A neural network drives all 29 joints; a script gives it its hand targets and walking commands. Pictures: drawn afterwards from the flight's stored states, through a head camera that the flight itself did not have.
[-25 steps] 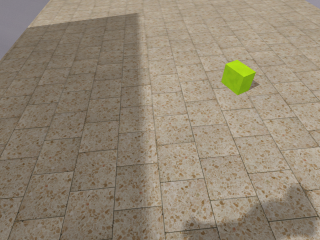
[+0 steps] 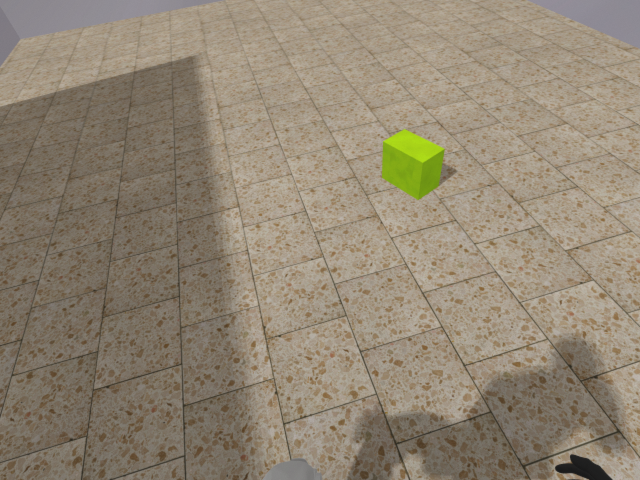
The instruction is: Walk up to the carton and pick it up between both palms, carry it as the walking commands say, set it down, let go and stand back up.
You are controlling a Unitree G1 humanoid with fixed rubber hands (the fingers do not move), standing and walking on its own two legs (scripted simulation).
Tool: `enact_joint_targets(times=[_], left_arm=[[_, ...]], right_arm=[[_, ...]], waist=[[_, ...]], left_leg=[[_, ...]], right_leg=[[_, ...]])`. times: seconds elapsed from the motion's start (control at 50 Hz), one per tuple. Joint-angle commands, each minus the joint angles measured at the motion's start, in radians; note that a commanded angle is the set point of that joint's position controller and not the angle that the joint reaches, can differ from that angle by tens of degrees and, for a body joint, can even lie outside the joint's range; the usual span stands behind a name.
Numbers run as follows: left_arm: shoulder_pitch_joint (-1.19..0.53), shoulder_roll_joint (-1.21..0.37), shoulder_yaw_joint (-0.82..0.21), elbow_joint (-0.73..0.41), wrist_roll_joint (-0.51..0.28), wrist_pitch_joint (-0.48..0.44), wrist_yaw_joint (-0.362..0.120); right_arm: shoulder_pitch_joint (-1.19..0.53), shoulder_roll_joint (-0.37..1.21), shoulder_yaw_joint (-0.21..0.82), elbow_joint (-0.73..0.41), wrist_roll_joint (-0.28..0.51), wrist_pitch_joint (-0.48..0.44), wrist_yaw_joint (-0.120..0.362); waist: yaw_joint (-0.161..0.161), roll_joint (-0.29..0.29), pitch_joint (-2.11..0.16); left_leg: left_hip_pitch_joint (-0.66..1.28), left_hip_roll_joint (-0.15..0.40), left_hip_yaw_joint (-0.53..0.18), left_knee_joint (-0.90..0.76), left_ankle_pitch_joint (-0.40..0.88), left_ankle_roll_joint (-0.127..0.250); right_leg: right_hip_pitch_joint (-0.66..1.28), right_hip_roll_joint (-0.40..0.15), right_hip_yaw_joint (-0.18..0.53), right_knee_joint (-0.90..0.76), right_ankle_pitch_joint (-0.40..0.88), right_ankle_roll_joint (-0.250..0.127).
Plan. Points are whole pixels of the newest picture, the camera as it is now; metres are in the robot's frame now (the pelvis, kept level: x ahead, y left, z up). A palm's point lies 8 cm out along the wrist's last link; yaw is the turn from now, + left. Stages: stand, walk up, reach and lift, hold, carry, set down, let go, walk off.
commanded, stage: walk up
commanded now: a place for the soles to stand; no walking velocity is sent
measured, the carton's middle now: (411, 164) +1.56 -0.24 -0.65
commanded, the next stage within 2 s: none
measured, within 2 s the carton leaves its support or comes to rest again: neither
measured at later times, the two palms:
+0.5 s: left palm (211, 294) +0.42 +0.25 -0.06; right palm out of the picture +0.19 -0.36 -0.10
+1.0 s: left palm (246, 221) +0.62 +0.24 -0.08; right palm (593, 313) +0.40 -0.36 -0.09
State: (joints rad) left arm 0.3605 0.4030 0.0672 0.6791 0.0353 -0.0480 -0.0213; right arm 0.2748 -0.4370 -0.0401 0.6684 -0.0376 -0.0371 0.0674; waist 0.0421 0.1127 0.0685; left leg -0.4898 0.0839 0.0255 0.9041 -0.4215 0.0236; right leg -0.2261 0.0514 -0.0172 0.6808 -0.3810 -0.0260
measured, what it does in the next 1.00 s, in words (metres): walks ahead: left foot, then right foot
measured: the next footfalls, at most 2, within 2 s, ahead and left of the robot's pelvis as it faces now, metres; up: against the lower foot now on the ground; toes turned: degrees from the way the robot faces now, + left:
left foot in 0.08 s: +0.20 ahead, +0.13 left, +0.00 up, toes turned +3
right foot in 0.38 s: +0.28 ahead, -0.16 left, +0.00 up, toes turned -13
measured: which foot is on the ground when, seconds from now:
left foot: up 0.00-0.06, down 0.08-0.40, up 0.42-0.68, down 0.70-1.00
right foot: down 0.00-0.08, up 0.10-0.36, down 0.38-0.70, up 0.72-1.00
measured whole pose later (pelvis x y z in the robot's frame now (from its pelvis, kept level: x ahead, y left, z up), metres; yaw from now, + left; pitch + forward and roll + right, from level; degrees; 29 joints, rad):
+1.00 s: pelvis +0.41 -0.03 -0.03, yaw -14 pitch -7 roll +3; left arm 0.30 0.47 0.04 0.54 0.01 -0.03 -0.05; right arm 0.40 -0.48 -0.04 0.54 -0.03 -0.06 0.01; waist -0.04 -0.06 0.14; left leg -0.30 0.05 0.14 0.92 -0.50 0.00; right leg -0.56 -0.07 -0.02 0.98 -0.42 -0.02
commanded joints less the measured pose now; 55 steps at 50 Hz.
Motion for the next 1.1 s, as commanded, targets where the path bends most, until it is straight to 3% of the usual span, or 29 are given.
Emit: enact_joint_targets(times=[0.0, 0.02, 0.04, 0.06, 0.1, 0.16, 0.22, 0.28, 0.32, 0.34, 0.36, 0.38, 0.42, 0.46, 0.5, 0.58, 0.62, 0.64, 0.66, 0.68, 0.7, 0.74, 0.86, 0.94, 0.96, 0.98, 1.0, 1.02, 1.08], left_arm=[[-0.117, 0.240, 0.061, -0.123, -0.008, -0.007, -0.006], [-0.110, 0.188, 0.049, -0.135, -0.006, -0.002, -0.008], [-0.092, 0.126, 0.035, -0.167, -0.021, -0.006, -0.008], [-0.060, 0.195, 0.053, -0.190, -0.017, 0.001, -0.008], [-0.067, 0.274, 0.073, -0.195, -0.018, 0.013, -0.021], [-0.071, 0.266, 0.063, -0.195, -0.018, -0.001, -0.027], [-0.086, 0.262, 0.060, -0.217, -0.021, -0.003, -0.039], [-0.040, 0.250, 0.064, -0.211, -0.019, -0.008, -0.048], [0.082, 0.252, 0.079, -0.166, -0.021, -0.011, -0.039], [0.172, 0.309, 0.105, -0.135, -0.023, -0.010, -0.024], [0.202, 0.417, 0.129, -0.161, -0.018, -0.009, 0.000], [0.147, 0.431, 0.124, -0.195, -0.006, -0.006, 0.025], [0.097, 0.388, 0.111, -0.200, -0.012, -0.018, 0.048], [0.114, 0.356, 0.101, -0.191, -0.008, -0.032, 0.062], [0.088, 0.316, 0.087, -0.186, -0.005, -0.036, 0.059], [-0.054, 0.307, 0.068, -0.213, 0.001, -0.030, 0.040], [-0.161, 0.298, 0.055, -0.224, -0.007, -0.018, 0.021], [-0.148, 0.241, 0.039, -0.225, -0.007, -0.012, 0.013], [-0.128, 0.177, 0.022, -0.257, -0.024, -0.017, 0.013], [-0.146, 0.249, 0.039, -0.289, -0.032, -0.007, 0.020], [-0.158, 0.309, 0.057, -0.290, -0.024, 0.006, 0.017], [-0.136, 0.290, 0.055, -0.281, -0.023, 0.006, 0.007], [-0.103, 0.282, 0.049, -0.252, -0.024, -0.005, -0.011], [0.046, 0.260, 0.061, -0.211, -0.021, -0.012, -0.020], [0.139, 0.281, 0.079, -0.183, -0.022, -0.010, -0.013], [0.215, 0.342, 0.105, -0.168, -0.020, -0.008, 0.002], [0.225, 0.430, 0.122, -0.200, -0.015, -0.008, 0.021], [0.149, 0.450, 0.122, -0.234, -0.006, -0.003, 0.043], [0.076, 0.376, 0.103, -0.232, -0.009, -0.023, 0.074]], right_arm=[[0.167, -0.197, -0.095, -0.091, -0.001, -0.036, -0.017], [0.251, -0.239, -0.114, -0.073, -0.007, -0.037, -0.031], [0.298, -0.330, -0.133, -0.093, -0.015, -0.044, -0.048], [0.213, -0.337, -0.124, -0.144, -0.026, -0.038, -0.068], [0.156, -0.301, -0.121, -0.160, -0.013, -0.045, -0.085], [0.119, -0.286, -0.109, -0.165, -0.003, -0.059, -0.079], [0.112, -0.290, -0.111, -0.181, -0.006, -0.060, -0.068], [0.057, -0.287, -0.108, -0.196, -0.004, -0.054, -0.053], [0.004, -0.227, -0.088, -0.210, 0.005, -0.041, -0.038], [0.028, -0.172, -0.069, -0.214, 0.009, -0.034, -0.029], [0.045, -0.130, -0.054, -0.253, 0.029, -0.031, -0.025], [0.000, -0.226, -0.075, -0.292, 0.040, -0.020, -0.030], [-0.023, -0.275, -0.089, -0.289, 0.042, -0.016, -0.027], [0.043, -0.227, -0.078, -0.240, 0.035, -0.034, -0.035], [0.069, -0.210, -0.070, -0.216, 0.026, -0.039, -0.038], [0.074, -0.176, -0.072, -0.216, 0.036, -0.032, -0.028], [0.224, -0.174, -0.090, -0.155, 0.044, -0.032, -0.029], [0.320, -0.235, -0.120, -0.119, 0.038, -0.032, -0.040], [0.325, -0.352, -0.148, -0.141, 0.023, -0.032, -0.052], [0.272, -0.375, -0.145, -0.193, 0.007, -0.026, -0.067], [0.232, -0.342, -0.137, -0.211, 0.002, -0.023, -0.083], [0.224, -0.321, -0.133, -0.213, 0.005, -0.034, -0.095], [0.123, -0.296, -0.105, -0.224, 0.011, -0.051, -0.076], [-0.003, -0.261, -0.094, -0.249, 0.023, -0.037, -0.053], [-0.023, -0.222, -0.082, -0.250, 0.023, -0.030, -0.046], [-0.004, -0.170, -0.066, -0.255, 0.031, -0.022, -0.037], [0.024, -0.148, -0.059, -0.286, 0.050, -0.018, -0.035], [0.009, -0.244, -0.087, -0.314, 0.059, -0.003, -0.040], [0.067, -0.250, -0.098, -0.267, 0.043, 0.006, -0.029]], waist=[[-0.110, -0.210, 0.023], [-0.157, -0.032, -0.010], [-0.192, 0.213, -0.055], [-0.163, 0.118, -0.026], [-0.124, -0.011, 0.082], [-0.104, 0.027, 0.091], [-0.107, 0.089, 0.098], [-0.062, 0.123, 0.033], [0.026, 0.044, -0.036], [0.079, -0.162, -0.104], [0.111, -0.433, -0.177], [0.099, -0.299, -0.132], [0.075, -0.197, -0.025], [0.063, -0.203, -0.068], [0.048, -0.219, -0.059], [-0.009, -0.303, 0.018], [-0.115, -0.286, -0.013], [-0.172, -0.095, -0.067], [-0.194, 0.206, -0.121], [-0.198, 0.070, -0.138], [-0.183, -0.077, -0.050], [-0.160, -0.087, 0.022], [-0.104, 0.043, 0.104], [0.005, 0.053, 0.031], [0.061, -0.005, -0.022], [0.109, -0.227, -0.085], [0.126, -0.395, -0.143], [0.098, -0.252, -0.104], [0.038, -0.190, -0.032]], left_leg=[[0.379, -0.050, 0.027, -0.209, 0.163, 0.022], [0.520, 0.016, -0.124, -0.329, -0.064, 0.045], [0.534, 0.293, -0.622, -0.642, -0.567, 0.135], [0.459, 0.391, -0.820, -0.752, -0.715, 0.228], [0.339, 0.392, -0.697, -0.717, -0.606, 0.268], [0.258, 0.349, -0.495, -0.671, -0.355, 0.261], [0.203, 0.363, -0.398, -0.661, -0.341, 0.263], [0.122, 0.303, -0.207, -0.559, -0.294, 0.216], [-0.107, 0.199, -0.024, -0.353, -0.332, 0.129], [-0.231, 0.101, 0.062, -0.064, -0.335, 0.072], [-0.308, -0.029, 0.099, 0.298, -0.239, 0.026], [-0.356, -0.036, -0.043, 0.406, -0.203, 0.015], [-0.430, 0.034, -0.093, 0.427, -0.126, 0.016], [-0.414, 0.053, -0.118, 0.375, -0.148, -0.006], [-0.339, 0.054, -0.113, 0.312, -0.134, -0.028], [-0.063, 0.017, -0.033, -0.004, 0.000, -0.021], [0.316, -0.059, 0.065, -0.206, 0.231, -0.016], [0.501, -0.033, -0.062, -0.265, 0.119, -0.005], [0.514, 0.228, -0.541, -0.545, -0.306, 0.092], [0.513, 0.344, -0.853, -0.686, -0.516, 0.232], [0.482, 0.353, -0.799, -0.665, -0.571, 0.266], [0.403, 0.370, -0.718, -0.643, -0.467, 0.252], [0.172, 0.340, -0.451, -0.577, -0.196, 0.273], [-0.099, 0.199, -0.177, -0.416, -0.338, 0.168], [-0.239, 0.139, -0.115, -0.285, -0.382, 0.113], [-0.336, 0.042, -0.021, 0.025, -0.361, 0.060], [-0.371, -0.101, -0.005, 0.384, -0.272, 0.022], [-0.380, -0.087, -0.146, 0.479, -0.222, 0.014], [-0.374, -0.009, -0.132, 0.449, -0.134, 0.011]], right_leg=[[-0.407, -0.216, 0.261, -0.175, -0.384, -0.148], [-0.538, -0.115, 0.172, 0.056, -0.382, -0.095], [-0.624, 0.033, 0.057, 0.456, -0.240, -0.029], [-0.638, 0.011, 0.160, 0.639, -0.200, -0.009], [-0.603, -0.081, 0.163, 0.664, -0.122, -0.002], [-0.518, -0.145, 0.158, 0.500, -0.097, 0.006], [-0.475, -0.165, 0.120, 0.339, -0.117, 0.010], [-0.239, -0.140, 0.030, 0.165, -0.028, 0.010], [0.139, -0.081, 0.008, 0.023, 0.090, -0.007], [0.305, -0.118, 0.178, -0.064, -0.085, -0.043], [0.302, -0.315, 0.620, -0.312, -0.492, -0.135], [0.221, -0.455, 0.920, -0.463, -0.662, -0.277], [0.251, -0.455, 0.793, -0.354, -0.367, -0.349], [0.314, -0.460, 0.636, -0.214, 0.110, -0.342], [0.238, -0.463, 0.531, -0.192, 0.330, -0.327], [-0.057, -0.368, 0.296, -0.177, 0.214, -0.214], [-0.326, -0.276, 0.135, -0.043, -0.004, -0.123], [-0.474, -0.200, 0.063, 0.209, -0.081, -0.067], [-0.600, -0.067, -0.086, 0.550, -0.163, -0.006], [-0.659, -0.018, 0.089, 0.630, -0.218, -0.025], [-0.660, -0.086, 0.143, 0.691, -0.184, -0.025], [-0.670, -0.124, 0.111, 0.701, -0.132, -0.016], [-0.510, -0.176, 0.095, 0.421, -0.125, -0.003], [-0.035, -0.125, -0.015, 0.119, 0.106, 0.005], [0.180, -0.101, 0.015, 0.100, 0.069, -0.005], [0.266, -0.189, 0.215, -0.036, -0.207, -0.036], [0.207, -0.409, 0.697, -0.320, -0.658, -0.146], [0.148, -0.517, 0.925, -0.482, -0.829, -0.247], [0.124, -0.495, 0.686, -0.369, -0.530, -0.291]])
